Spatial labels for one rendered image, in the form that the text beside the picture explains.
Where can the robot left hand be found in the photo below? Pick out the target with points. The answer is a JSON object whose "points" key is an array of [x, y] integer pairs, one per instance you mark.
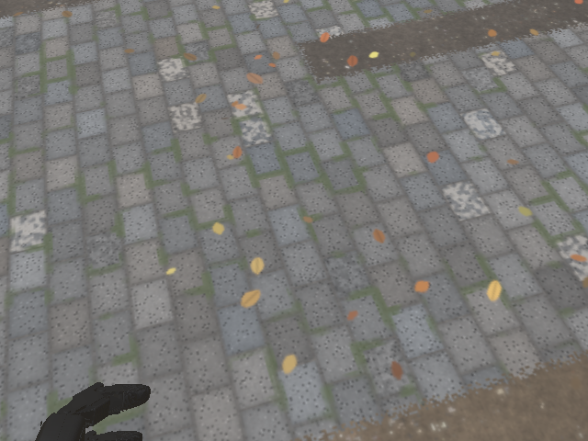
{"points": [[89, 407]]}

